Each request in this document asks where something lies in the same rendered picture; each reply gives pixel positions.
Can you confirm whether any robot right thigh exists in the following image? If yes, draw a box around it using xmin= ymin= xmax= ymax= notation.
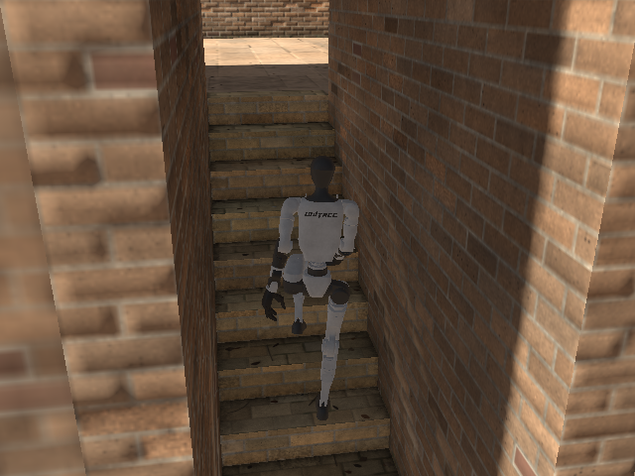
xmin=321 ymin=279 xmax=350 ymax=357

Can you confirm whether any robot left hand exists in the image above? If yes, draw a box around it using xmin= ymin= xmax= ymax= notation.
xmin=262 ymin=290 xmax=286 ymax=321

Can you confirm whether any robot right forearm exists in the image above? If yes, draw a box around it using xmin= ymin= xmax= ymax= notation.
xmin=334 ymin=242 xmax=355 ymax=260

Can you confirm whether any robot left upper arm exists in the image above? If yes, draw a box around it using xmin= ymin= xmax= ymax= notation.
xmin=278 ymin=197 xmax=301 ymax=254

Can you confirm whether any robot right hand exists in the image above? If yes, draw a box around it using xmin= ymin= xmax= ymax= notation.
xmin=325 ymin=257 xmax=343 ymax=266

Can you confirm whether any robot left forearm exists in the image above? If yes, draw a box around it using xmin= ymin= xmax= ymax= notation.
xmin=266 ymin=238 xmax=288 ymax=293

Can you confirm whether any robot right upper arm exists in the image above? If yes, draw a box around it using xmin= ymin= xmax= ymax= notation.
xmin=339 ymin=199 xmax=359 ymax=252

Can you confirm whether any left robot shin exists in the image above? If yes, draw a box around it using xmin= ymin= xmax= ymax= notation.
xmin=293 ymin=293 xmax=305 ymax=323

